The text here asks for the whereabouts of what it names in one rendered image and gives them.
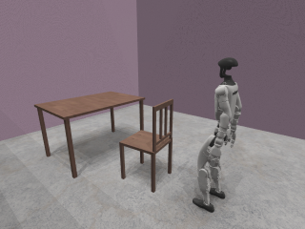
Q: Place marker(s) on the robot right hand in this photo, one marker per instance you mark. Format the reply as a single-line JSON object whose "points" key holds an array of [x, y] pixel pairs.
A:
{"points": [[231, 137]]}

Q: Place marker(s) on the robot right upper arm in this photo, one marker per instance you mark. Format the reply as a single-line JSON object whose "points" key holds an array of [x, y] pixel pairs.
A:
{"points": [[238, 105]]}

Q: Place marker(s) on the robot left hand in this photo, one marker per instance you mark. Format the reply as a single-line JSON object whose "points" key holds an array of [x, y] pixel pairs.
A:
{"points": [[216, 152]]}

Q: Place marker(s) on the right robot foot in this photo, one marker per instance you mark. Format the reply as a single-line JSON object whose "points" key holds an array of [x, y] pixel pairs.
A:
{"points": [[213, 192]]}

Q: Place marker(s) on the robot left upper arm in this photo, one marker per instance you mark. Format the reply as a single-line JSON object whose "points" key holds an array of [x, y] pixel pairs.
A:
{"points": [[222, 95]]}

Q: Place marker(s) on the chair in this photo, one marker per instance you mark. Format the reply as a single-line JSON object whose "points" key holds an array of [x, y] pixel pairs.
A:
{"points": [[151, 143]]}

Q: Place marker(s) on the left robot thigh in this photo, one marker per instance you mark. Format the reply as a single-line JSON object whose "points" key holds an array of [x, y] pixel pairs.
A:
{"points": [[204, 152]]}

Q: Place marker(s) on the left robot forearm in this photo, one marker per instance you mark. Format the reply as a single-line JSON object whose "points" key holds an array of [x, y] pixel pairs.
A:
{"points": [[222, 130]]}

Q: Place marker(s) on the right robot forearm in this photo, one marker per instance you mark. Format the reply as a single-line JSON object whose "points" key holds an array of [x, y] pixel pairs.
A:
{"points": [[234, 121]]}

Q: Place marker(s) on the table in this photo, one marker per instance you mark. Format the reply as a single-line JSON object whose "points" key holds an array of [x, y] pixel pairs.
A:
{"points": [[84, 105]]}

